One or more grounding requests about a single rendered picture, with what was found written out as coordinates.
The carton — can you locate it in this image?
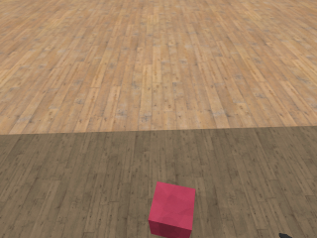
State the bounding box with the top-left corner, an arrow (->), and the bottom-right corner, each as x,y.
148,181 -> 196,238

